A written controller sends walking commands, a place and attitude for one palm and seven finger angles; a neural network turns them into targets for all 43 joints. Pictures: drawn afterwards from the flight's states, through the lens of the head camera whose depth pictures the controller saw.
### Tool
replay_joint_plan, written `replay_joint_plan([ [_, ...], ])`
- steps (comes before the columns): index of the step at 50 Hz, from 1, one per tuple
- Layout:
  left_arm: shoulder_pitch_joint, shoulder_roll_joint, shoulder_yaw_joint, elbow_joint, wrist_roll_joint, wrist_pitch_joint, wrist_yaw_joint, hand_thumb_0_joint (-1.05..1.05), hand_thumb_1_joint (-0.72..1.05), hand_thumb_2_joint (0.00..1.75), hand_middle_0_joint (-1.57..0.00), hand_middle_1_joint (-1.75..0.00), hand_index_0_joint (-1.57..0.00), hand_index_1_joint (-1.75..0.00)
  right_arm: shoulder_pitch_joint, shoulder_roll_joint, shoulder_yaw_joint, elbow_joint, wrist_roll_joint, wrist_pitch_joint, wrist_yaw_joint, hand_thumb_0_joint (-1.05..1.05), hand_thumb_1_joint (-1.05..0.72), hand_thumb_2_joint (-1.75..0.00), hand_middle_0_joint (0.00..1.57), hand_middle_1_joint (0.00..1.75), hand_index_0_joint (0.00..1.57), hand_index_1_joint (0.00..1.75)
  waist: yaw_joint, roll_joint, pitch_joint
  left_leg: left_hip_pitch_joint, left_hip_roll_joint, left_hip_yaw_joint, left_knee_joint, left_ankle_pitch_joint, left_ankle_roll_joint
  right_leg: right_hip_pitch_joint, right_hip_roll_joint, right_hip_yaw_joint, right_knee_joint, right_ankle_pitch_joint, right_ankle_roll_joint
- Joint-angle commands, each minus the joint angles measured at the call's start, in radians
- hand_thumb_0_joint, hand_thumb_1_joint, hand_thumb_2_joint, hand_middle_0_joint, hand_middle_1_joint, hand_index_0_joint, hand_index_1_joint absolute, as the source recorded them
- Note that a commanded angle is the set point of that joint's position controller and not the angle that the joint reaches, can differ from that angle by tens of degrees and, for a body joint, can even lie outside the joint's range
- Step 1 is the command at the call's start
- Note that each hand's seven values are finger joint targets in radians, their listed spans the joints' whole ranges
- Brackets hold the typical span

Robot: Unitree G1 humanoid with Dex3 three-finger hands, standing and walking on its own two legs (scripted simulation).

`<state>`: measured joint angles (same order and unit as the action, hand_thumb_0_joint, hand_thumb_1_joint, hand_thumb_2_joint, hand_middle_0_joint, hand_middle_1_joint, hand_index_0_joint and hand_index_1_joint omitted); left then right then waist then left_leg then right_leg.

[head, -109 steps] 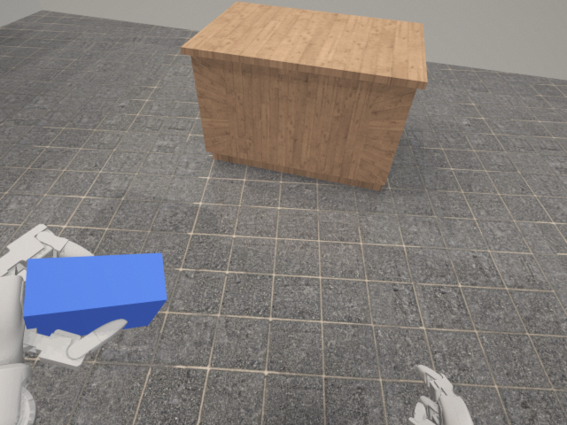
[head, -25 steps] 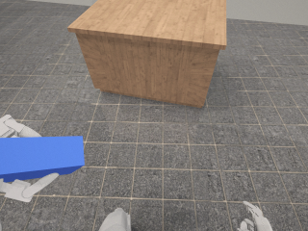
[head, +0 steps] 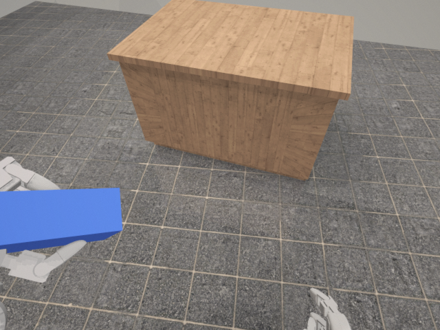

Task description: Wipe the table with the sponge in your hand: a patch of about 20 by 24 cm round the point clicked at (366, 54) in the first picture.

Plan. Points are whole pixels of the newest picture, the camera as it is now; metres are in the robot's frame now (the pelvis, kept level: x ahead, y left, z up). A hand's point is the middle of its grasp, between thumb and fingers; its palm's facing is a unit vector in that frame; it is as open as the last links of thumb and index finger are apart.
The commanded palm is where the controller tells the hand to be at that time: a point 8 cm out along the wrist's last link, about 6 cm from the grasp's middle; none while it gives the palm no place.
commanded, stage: walk to a spot facing it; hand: left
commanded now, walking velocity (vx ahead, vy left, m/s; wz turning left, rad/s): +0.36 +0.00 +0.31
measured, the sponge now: (78, 219) +0.22 +0.20 +0.17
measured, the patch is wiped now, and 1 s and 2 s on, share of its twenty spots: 0.00 0.00 0.00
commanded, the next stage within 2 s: none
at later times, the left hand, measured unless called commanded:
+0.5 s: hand (79, 145) +0.34 +0.25 +0.18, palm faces +0.54 -0.73 -0.42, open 9.7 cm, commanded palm +0.26 +0.28 +0.18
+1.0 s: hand (92, 128) +0.38 +0.25 +0.18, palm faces +0.66 -0.60 -0.45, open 9.7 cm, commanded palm +0.31 +0.28 +0.18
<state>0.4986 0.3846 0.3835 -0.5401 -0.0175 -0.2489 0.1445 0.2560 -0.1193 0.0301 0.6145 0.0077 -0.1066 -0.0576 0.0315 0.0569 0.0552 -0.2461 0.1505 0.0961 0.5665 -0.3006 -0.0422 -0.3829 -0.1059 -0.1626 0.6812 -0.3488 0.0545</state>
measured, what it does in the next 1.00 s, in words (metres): walks ahead, turning left: right foot, then left foot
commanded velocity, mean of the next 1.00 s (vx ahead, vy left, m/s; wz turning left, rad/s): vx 0.32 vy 0.00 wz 0.46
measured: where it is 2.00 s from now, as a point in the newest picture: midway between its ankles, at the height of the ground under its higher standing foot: (241, 288)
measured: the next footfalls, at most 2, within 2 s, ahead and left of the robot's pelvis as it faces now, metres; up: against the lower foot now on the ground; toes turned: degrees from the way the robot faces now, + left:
right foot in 0.02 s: +0.10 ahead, -0.14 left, +0.00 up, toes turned -10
left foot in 0.38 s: +0.21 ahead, +0.12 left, +0.00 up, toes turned +17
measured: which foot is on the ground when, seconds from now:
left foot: down 0.00-0.02, up 0.04-0.36, down 0.38-0.68, up 0.70-1.00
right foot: up 0.00-0.00, down 0.02-0.40, up 0.42-0.66, down 0.68-1.00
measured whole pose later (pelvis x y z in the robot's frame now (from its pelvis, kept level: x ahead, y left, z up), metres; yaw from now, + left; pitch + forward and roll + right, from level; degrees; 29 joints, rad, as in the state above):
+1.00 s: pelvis +0.27 -0.05 +0.01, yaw +24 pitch +0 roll +2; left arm 0.51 0.37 0.35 -0.61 -0.01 -0.18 0.16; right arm 0.21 -0.27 -0.06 0.57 0.00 -0.05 -0.07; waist 0.01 -0.05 0.11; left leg -0.49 0.09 0.17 0.80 -0.37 -0.03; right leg -0.18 -0.19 -0.31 0.54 -0.34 0.02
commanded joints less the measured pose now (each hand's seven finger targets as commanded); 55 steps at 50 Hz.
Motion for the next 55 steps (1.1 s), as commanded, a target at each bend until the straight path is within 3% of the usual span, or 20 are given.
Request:
replay_joint_plan([
  [1, -0.183, 0.148, 0.069, -0.078, 0.015, -0.006, 0.027, 0.0, 0.1, 1.3, -1.2, -1.6, -1.2, -1.6, -0.094, -0.136, -0.071, -0.13, 0.007, -0.021, -0.026, 0.0, -0.9, -0.9, 0.2, 0.3, 0.2, 0.3, -0.012, -0.289, -0.148, -0.349, -0.083, 0.072, 0.413, -0.214, 0.08, 0.386, -0.197, 0.363, -0.348, -0.087, -0.128],
  [2, -0.204, 0.205, 0.11, -0.113, 0.002, -0.002, 0.037, 0.0, 0.1, 1.3, -1.2, -1.6, -1.2, -1.6, -0.173, -0.152, -0.062, -0.154, 0.001, -0.029, -0.026, 0.0, -0.9, -0.9, 0.2, 0.3, 0.2, 0.3, 0.019, -0.379, -0.132, -0.525, -0.121, -0.023, 0.651, -0.304, 0.058, 0.437, -0.38, 0.651, -0.431, 0.011, -0.236],
  [3, -0.222, 0.207, 0.117, -0.12, -0.005, -0.008, 0.033, 0.0, 0.1, 1.3, -1.2, -1.6, -1.2, -1.6, -0.161, -0.174, -0.074, -0.131, -0.005, -0.038, -0.022, 0.0, -0.9, -0.9, 0.2, 0.3, 0.2, 0.3, 0.002, -0.327, -0.128, -0.511, -0.077, -0.114, 0.73, -0.211, 0.05, 0.392, -0.374, 0.648, -0.441, -0.034, -0.236],
  [9, -0.11, 0.18, 0.136, -0.231, 0.0, -0.041, 0.032, 0.0, 0.1, 1.3, -1.2, -1.6, -1.2, -1.6, -0.153, -0.18, -0.081, -0.132, -0.002, 0.014, -0.006, 0.0, -0.9, -0.9, 0.2, 0.3, 0.2, 0.3, -0.028, -0.182, -0.114, -0.388, -0.007, -0.06, 0.489, -0.062, 0.023, 0.313, -0.289, 0.159, -0.369, 0.32, -0.197],
  [17, -0.064, 0.14, 0.113, -0.239, -0.012, -0.03, 0.074, 0.0, 0.1, 1.3, -1.2, -1.6, -1.2, -1.6, -0.075, -0.171, -0.102, -0.191, -0.007, 0.013, -0.018, 0.0, -0.9, -0.9, 0.2, 0.3, 0.2, 0.3, -0.043, -0.115, -0.202, 0.044, -0.143, 0.151, -0.072, 0.107, 0.05, 0.269, -0.178, -0.016, -0.027, 0.433, -0.121],
  [18, -0.089, 0.146, 0.113, -0.256, -0.01, -0.042, 0.074, 0.0, 0.1, 1.3, -1.2, -1.6, -1.2, -1.6, -0.064, -0.191, -0.113, -0.195, -0.004, 0.011, -0.023, 0.0, -0.9, -0.9, 0.2, 0.3, 0.2, 0.3, -0.064, 0.015, -0.249, 0.223, -0.087, 0.033, -0.108, 0.133, 0.096, 0.135, -0.139, -0.041, 0.189, 0.395, -0.074],
  [19, -0.093, 0.137, 0.113, -0.258, -0.014, -0.051, 0.071, 0.0, 0.1, 1.3, -1.2, -1.6, -1.2, -1.6, -0.086, -0.214, -0.117, -0.199, -0.005, 0.01, -0.018, 0.0, -0.9, -0.9, 0.2, 0.3, 0.2, 0.3, -0.056, 0.271, -0.261, 0.357, 0.162, -0.375, -0.162, 0.317, 0.229, -0.113, 0.008, -0.034, 0.449, -0.058, -0.017],
  [20, -0.146, 0.163, 0.108, -0.241, -0.009, -0.064, 0.064, 0.0, 0.1, 1.3, -1.2, -1.6, -1.2, -1.6, -0.095, -0.207, -0.101, -0.202, 0.0, 0.002, -0.001, 0.0, -0.9, -0.9, 0.2, 0.3, 0.2, 0.3, -0.048, 0.276, -0.238, 0.324, 0.285, -0.637, -0.228, 0.383, 0.323, -0.236, 0.049, 0.076, 0.592, -0.301, -0.027],
  [21, -0.15, 0.207, 0.129, -0.202, -0.001, -0.055, 0.043, 0.0, 0.1, 1.3, -1.2, -1.6, -1.2, -1.6, -0.116, -0.206, -0.103, -0.183, -0.001, -0.008, -0.001, 0.0, -0.9, -0.9, 0.2, 0.3, 0.2, 0.3, -0.043, 0.226, -0.191, 0.269, 0.3, -0.66, -0.238, 0.287, 0.343, -0.305, 0.005, 0.156, 0.637, -0.259, -0.025],
  [26, -0.049, 0.16, 0.124, -0.353, -0.013, -0.053, 0.025, 0.0, 0.1, 1.3, -1.2, -1.6, -1.2, -1.6, -0.122, -0.186, -0.097, -0.162, 0.008, -0.035, 0.009, 0.0, -0.9, -0.9, 0.2, 0.3, 0.2, 0.3, -0.014, 0.219, -0.175, 0.055, 0.136, -0.259, -0.235, 0.176, 0.244, -0.15, -0.027, 0.083, 0.322, -0.085, -0.006],
  [32, -0.085, 0.105, 0.086, -0.175, -0.013, -0.015, 0.019, 0.0, 0.1, 1.3, -1.2, -1.6, -1.2, -1.6, -0.122, -0.18, -0.078, -0.141, 0.003, -0.041, -0.013, 0.0, -0.9, -0.9, 0.2, 0.3, 0.2, 0.3, -0.016, 0.127, -0.137, -0.133, 0.06, -0.134, -0.119, -0.094, 0.152, 0.222, 0.07, -0.056, -0.123, 0.032, 0.016],
  [33, -0.107, 0.129, 0.096, -0.129, -0.005, -0.003, 0.02, 0.0, 0.1, 1.3, -1.2, -1.6, -1.2, -1.6, -0.118, -0.168, -0.075, -0.134, 0.004, -0.033, -0.02, 0.0, -0.9, -0.9, 0.2, 0.3, 0.2, 0.3, -0.011, 0.016, -0.139, -0.197, 0.021, -0.097, 0.027, -0.165, 0.127, 0.287, 0.024, 0.019, -0.211, -0.025, -0.007],
  [35, -0.162, 0.208, 0.132, -0.08, -0.006, 0.027, 0.028, 0.0, 0.1, 1.3, -1.2, -1.6, -1.2, -1.6, -0.161, -0.154, -0.066, -0.153, -0.002, -0.024, -0.023, 0.0, -0.9, -0.9, 0.2, 0.3, 0.2, 0.3, 0.018, -0.447, -0.103, -0.531, -0.141, -0.042, 0.625, -0.324, 0.049, 0.372, -0.399, 0.65, -0.483, -0.187, -0.198],
  [36, -0.211, 0.191, 0.116, -0.077, -0.009, 0.029, 0.03, 0.0, 0.1, 1.3, -1.2, -1.6, -1.2, -1.6, -0.173, -0.181, -0.075, -0.147, -0.012, -0.031, -0.016, 0.0, -0.9, -0.9, 0.2, 0.3, 0.2, 0.3, -0.004, -0.378, -0.097, -0.545, -0.102, -0.125, 0.732, -0.229, 0.042, 0.347, -0.417, 0.688, -0.498, -0.207, -0.216],
  [41, -0.16, 0.146, 0.068, -0.158, -0.003, -0.006, 0.015, 0.0, 0.1, 1.3, -1.2, -1.6, -1.2, -1.6, -0.191, -0.169, -0.062, -0.123, -0.009, 0.009, -0.011, 0.0, -0.9, -0.9, 0.2, 0.3, 0.2, 0.3, -0.019, -0.214, -0.079, -0.471, -0.044, -0.064, 0.684, -0.076, -0.001, 0.326, -0.293, 0.148, -0.384, 0.314, -0.152],
  [48, -0.061, 0.18, 0.135, -0.332, -0.014, 0.002, 0.065, 0.0, 0.1, 1.3, -1.2, -1.6, -1.2, -1.6, -0.143, -0.159, -0.091, -0.216, -0.017, 0.014, -0.006, 0.0, -0.9, -0.9, 0.2, 0.3, 0.2, 0.3, 0.017, -0.236, -0.145, -0.245, -0.075, 0.112, 0.165, -0.072, 0.019, 0.352, -0.299, 0.015, -0.264, 0.589, -0.168],
  [51, -0.042, 0.159, 0.124, -0.296, -0.024, 0.011, 0.079, 0.0, 0.1, 1.3, -1.2, -1.6, -1.2, -1.6, -0.078, -0.169, -0.106, -0.213, -0.013, 0.02, -0.013, 0.0, -0.9, -0.9, 0.2, 0.3, 0.2, 0.3, -0.046, -0.154, -0.236, 0.005, -0.167, 0.175, -0.044, 0.048, 0.027, 0.296, -0.246, -0.081, 0.038, 0.627, -0.106],
  [52, -0.076, 0.164, 0.124, -0.324, -0.025, -0.005, 0.08, 0.0, 0.1, 1.3, -1.2, -1.6, -1.2, -1.6, -0.071, -0.181, -0.113, -0.22, -0.006, 0.018, -0.018, 0.0, -0.9, -0.9, 0.2, 0.3, 0.2, 0.3, -0.073, -0.027, -0.29, 0.213, -0.133, 0.092, -0.094, 0.117, 0.065, 0.147, -0.197, -0.091, 0.28, 0.544, -0.058],
  [54, -0.126, 0.192, 0.141, -0.365, -0.023, -0.048, 0.072, 0.0, 0.1, 1.3, -1.2, -1.6, -1.2, -1.6, -0.096, -0.22, -0.113, -0.227, 0.001, -0.004, 0.004, 0.0, -0.9, -0.9, 0.2, 0.3, 0.2, 0.3, -0.053, 0.318, -0.286, 0.392, 0.302, -0.645, -0.165, 0.755, 0.333, -0.287, 0.039, 0.051, 0.706, -0.364, 0.006],
  [55, -0.109, 0.235, 0.173, -0.266, -0.007, -0.037, 0.045, 0.0, 0.1, 1.3, -1.2, -1.6, -1.2, -1.6, -0.104, -0.227, -0.119, -0.199, 0.009, -0.01, 0.014, 0.0, -0.9, -0.9, 0.2, 0.3, 0.2, 0.3, -0.055, 0.208, -0.247, 0.328, 0.301, -0.616, -0.162, 0.607, 0.327, -0.349, -0.015, 0.157, 0.728, -0.289, -0.001],
])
